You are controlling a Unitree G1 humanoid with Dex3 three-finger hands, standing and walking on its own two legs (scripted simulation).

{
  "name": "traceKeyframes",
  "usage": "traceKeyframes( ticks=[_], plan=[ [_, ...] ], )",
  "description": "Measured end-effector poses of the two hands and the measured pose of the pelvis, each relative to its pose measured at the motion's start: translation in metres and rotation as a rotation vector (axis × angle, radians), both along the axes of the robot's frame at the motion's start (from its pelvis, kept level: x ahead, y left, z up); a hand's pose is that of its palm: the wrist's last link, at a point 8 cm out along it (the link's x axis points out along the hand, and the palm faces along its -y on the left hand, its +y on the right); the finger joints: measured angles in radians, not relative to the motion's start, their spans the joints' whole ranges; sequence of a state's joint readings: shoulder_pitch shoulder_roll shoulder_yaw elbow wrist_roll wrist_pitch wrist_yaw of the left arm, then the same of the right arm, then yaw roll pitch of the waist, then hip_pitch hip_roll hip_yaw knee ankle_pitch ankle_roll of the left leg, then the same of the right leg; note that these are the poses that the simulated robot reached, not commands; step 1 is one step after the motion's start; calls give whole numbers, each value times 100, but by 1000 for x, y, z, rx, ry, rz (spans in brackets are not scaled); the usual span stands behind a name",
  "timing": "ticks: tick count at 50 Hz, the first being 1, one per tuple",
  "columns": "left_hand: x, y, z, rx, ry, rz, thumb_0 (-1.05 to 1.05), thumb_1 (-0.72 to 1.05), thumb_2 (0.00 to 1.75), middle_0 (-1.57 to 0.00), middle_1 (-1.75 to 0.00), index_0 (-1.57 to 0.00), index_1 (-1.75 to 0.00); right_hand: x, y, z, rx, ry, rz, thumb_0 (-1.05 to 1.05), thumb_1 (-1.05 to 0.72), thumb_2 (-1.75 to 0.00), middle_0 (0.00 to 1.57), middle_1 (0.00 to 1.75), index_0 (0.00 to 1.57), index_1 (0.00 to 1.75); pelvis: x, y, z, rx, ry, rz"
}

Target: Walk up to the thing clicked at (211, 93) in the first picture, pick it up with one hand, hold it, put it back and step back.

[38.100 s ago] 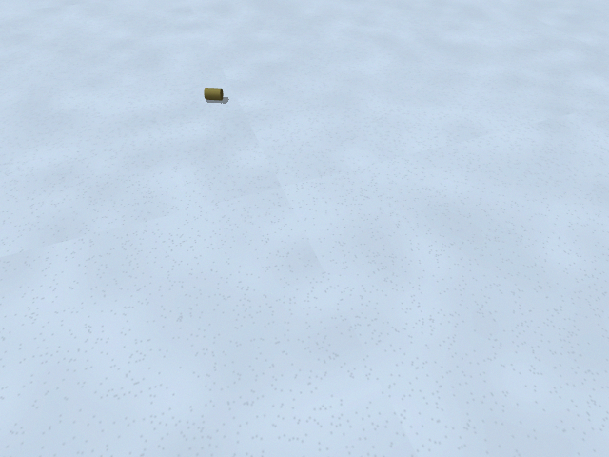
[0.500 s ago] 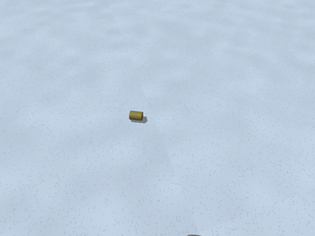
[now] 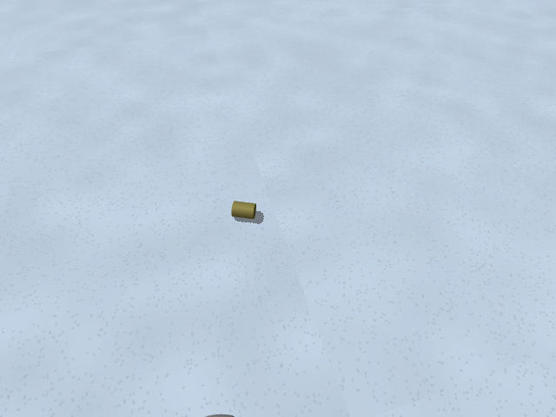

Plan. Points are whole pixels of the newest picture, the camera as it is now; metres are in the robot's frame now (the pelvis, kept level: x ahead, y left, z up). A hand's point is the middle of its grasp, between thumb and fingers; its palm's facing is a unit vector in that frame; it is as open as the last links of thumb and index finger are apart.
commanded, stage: step back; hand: left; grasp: from above
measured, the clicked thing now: (244, 210) +1.03 +0.15 -0.73
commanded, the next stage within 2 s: stand in 0.34 s
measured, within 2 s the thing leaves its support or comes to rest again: neither
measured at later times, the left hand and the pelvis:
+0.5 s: hand out of the picture +0.13 +0.26 -0.14, palm faces -0.05 -0.94 -0.34, open 7.4 cm; pelvis +0.02 +0.01 +0.02, yaw -2 degrees
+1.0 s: hand out of the picture +0.09 +0.26 -0.14, palm faces -0.08 -0.94 -0.34, open 7.4 cm; pelvis +0.01 +0.01 +0.02, yaw -3 degrees
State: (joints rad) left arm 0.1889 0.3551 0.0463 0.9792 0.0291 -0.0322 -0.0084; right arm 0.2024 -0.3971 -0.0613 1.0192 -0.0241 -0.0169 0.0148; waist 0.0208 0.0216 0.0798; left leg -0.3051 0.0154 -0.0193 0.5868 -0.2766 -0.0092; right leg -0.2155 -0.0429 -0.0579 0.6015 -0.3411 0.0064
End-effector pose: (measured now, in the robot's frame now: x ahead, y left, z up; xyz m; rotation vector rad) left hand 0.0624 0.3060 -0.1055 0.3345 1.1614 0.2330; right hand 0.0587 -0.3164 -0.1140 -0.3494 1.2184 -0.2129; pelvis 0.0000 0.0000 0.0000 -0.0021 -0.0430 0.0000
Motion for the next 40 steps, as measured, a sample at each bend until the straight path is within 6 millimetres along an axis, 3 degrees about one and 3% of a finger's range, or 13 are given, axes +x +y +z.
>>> traceKeyframes(
  ticks=[7,14,19,25,40],
  plan=[
    [26,9,-11,-15,35,-7,1,90,89,-20,-30,-20,-30,32,24,4,13,-36,-6,1,-91,-89,20,30,21,30,13,9,0,-3,5,-28],
    [49,7,-5,-18,8,-32,1,90,89,-20,-30,-20,-30,66,37,10,44,-100,-6,1,-91,-89,21,30,21,30,20,9,6,-7,7,-38],
    [59,4,1,-20,-4,-47,1,90,89,-20,-30,-20,-30,77,39,14,55,-128,-9,1,-91,-89,21,30,21,30,21,11,10,-5,2,-44],
    [61,-2,6,-34,-3,-63,1,90,89,-20,-30,-20,-30,68,37,18,59,-115,-20,1,-91,-89,20,30,21,30,20,12,16,-1,-7,-43],
    [39,-4,5,-39,55,-75,1,90,89,-20,-30,-20,-30,8,28,14,51,7,-83,1,-91,-89,20,30,21,30,11,12,20,0,-8,-45]
  ],
)
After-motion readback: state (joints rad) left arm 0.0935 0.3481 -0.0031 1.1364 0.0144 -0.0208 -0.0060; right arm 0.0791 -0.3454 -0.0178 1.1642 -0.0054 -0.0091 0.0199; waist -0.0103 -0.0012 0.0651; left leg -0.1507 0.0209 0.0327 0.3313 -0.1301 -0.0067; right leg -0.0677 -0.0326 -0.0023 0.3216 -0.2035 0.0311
